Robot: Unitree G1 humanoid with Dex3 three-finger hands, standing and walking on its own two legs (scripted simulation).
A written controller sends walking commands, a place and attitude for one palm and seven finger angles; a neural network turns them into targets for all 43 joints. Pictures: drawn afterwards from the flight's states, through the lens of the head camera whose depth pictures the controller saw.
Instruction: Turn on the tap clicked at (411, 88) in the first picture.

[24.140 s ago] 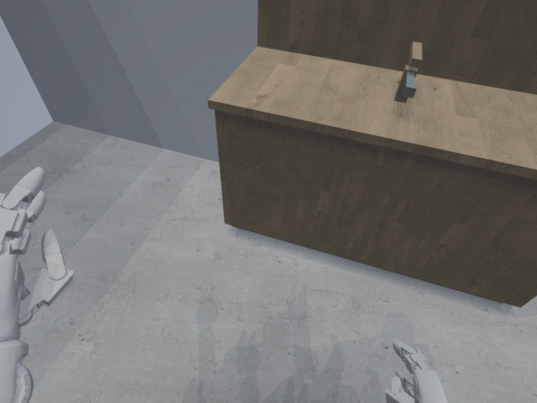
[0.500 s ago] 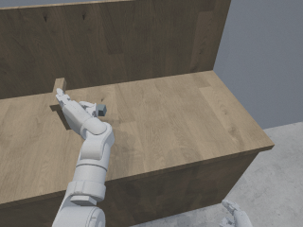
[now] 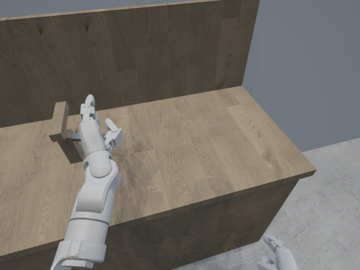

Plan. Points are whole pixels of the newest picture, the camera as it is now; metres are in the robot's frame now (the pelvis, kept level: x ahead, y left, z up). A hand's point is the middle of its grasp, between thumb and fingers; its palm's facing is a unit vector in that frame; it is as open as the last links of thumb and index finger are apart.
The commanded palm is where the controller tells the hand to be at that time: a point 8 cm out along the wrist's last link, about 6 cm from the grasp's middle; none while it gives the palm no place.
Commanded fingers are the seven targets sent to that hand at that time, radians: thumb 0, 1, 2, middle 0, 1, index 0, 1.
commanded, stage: draw the hand back beside the body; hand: left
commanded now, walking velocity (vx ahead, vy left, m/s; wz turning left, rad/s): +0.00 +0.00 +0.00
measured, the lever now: (112, 138) +0.43 +0.23 +0.05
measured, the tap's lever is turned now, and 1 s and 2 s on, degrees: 71 71 71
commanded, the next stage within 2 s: step back with the hand held close in 1.30 s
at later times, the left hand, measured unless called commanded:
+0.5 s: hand (83, 175) +0.25 +0.21 +0.14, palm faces +0.25 -0.94 -0.23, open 7.6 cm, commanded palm +0.21 +0.25 +0.15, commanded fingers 0.00 0.90 0.90 -0.19 -0.25 -0.19 -0.25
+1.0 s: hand (34, 195) +0.19 +0.26 +0.16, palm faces +0.39 -0.86 -0.32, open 7.4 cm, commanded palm +0.15 +0.30 +0.17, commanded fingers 0.00 0.90 0.90 -0.20 -0.30 -0.20 -0.30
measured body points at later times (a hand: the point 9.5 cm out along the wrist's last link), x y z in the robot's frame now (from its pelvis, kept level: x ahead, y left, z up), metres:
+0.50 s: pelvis -0.02 +0.01 +0.01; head -0.04 -0.01 +0.46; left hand +0.23 +0.26 +0.15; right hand +0.19 -0.20 -0.06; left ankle +0.01 +0.13 -0.74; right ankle -0.01 -0.08 -0.74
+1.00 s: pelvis +0.00 +0.02 +0.01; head -0.03 +0.01 +0.46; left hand +0.17 +0.30 +0.18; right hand +0.20 -0.19 -0.06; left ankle +0.01 +0.13 -0.74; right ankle -0.01 -0.08 -0.74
